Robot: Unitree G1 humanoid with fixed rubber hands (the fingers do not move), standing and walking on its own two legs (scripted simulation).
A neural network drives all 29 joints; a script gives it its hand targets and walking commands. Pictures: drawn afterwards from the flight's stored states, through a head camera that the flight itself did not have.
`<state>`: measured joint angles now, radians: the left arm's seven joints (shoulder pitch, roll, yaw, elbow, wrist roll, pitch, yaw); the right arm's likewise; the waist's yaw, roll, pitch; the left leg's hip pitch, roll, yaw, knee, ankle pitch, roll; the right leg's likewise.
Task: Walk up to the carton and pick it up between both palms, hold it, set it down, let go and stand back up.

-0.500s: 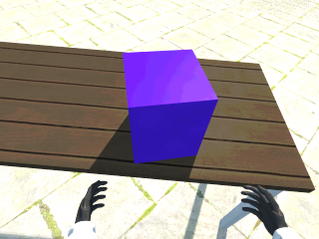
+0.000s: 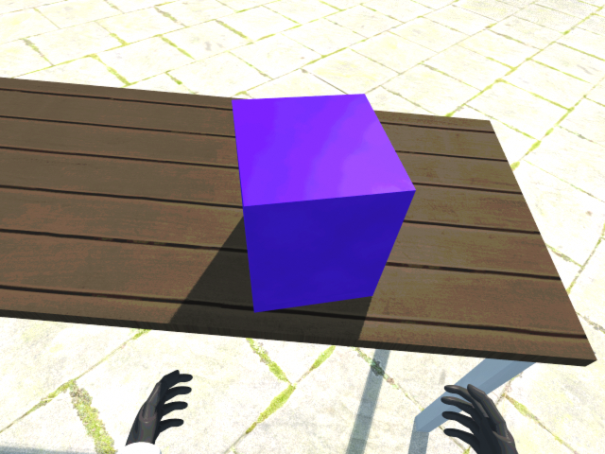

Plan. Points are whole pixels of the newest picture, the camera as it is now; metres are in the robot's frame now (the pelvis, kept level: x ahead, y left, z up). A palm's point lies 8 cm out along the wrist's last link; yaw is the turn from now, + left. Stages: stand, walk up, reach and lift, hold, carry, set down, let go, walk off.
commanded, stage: set down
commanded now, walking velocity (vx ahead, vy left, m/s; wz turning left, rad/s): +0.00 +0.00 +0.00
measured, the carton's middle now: (307, 206) +0.47 +0.06 +0.05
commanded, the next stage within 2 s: let go in 0.10 s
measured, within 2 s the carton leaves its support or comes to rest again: neither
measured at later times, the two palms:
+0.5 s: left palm (141, 443) +0.14 +0.23 -0.08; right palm out of the picture +0.17 -0.23 -0.07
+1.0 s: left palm out of the picture +0.11 +0.29 -0.10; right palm out of the picture +0.16 -0.25 -0.09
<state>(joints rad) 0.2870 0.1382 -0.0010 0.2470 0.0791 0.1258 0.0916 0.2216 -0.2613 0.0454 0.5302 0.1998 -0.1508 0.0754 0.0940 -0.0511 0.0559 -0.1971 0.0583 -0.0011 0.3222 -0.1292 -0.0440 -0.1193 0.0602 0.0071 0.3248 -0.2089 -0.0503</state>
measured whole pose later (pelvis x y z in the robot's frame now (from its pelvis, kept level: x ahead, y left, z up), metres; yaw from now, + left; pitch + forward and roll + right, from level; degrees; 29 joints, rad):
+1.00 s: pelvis +0.02 +0.00 -0.01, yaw +0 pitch +0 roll +0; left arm 0.27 0.32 0.06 0.66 0.08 0.00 0.01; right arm 0.22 -0.27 0.01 0.75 0.03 -0.04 0.01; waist 0.08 -0.05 0.00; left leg -0.21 0.05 0.00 0.43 -0.22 -0.04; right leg -0.12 0.05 0.01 0.42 -0.29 -0.05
